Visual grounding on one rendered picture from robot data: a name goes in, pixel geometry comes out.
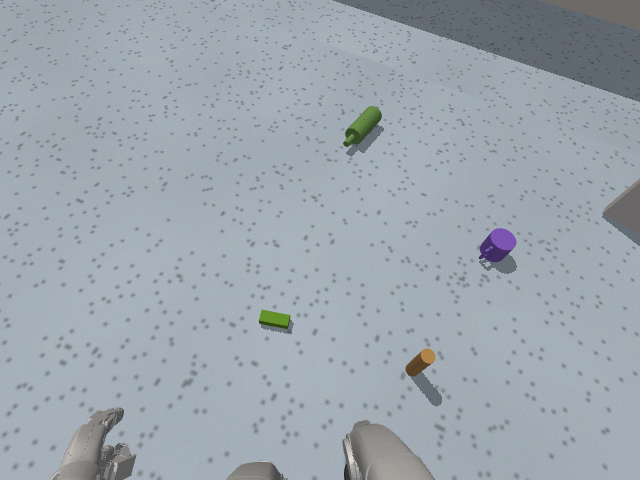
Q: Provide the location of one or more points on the left robot hand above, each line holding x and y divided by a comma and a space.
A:
87, 445

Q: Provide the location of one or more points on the left robot arm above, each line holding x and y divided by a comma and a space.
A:
78, 470

